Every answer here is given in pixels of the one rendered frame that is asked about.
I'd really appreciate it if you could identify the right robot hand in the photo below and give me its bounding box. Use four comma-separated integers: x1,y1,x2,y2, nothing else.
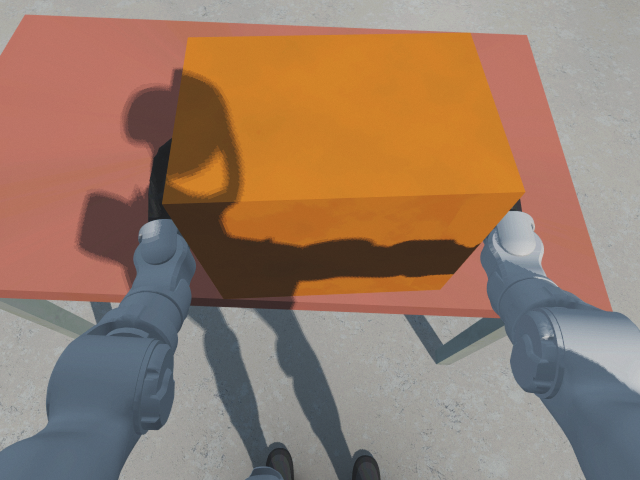
509,199,522,212

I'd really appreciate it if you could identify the right robot upper arm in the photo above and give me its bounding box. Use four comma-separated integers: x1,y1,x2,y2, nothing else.
510,307,640,480

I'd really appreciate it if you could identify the left robot foot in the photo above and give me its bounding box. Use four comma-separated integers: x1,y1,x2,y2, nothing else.
266,448,294,480

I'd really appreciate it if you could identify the left robot forearm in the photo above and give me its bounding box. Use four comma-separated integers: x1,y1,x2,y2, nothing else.
46,219,196,421

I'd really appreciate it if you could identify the right robot foot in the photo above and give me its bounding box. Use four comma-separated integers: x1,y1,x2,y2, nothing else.
352,455,380,480

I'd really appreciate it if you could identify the left robot upper arm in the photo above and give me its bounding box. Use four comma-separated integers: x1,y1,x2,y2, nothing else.
0,334,175,480

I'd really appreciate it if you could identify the robot foot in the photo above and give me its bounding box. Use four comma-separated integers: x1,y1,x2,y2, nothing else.
352,455,380,480
266,448,294,480

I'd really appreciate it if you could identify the right robot forearm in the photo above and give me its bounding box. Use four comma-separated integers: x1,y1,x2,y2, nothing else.
480,211,640,345

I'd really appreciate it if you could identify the carton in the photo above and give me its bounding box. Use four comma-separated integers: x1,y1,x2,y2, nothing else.
162,33,525,299

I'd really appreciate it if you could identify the left robot hand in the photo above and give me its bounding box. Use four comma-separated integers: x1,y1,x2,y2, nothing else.
148,138,172,222

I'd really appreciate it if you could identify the table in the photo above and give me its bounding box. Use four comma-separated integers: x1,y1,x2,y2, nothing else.
0,15,613,365

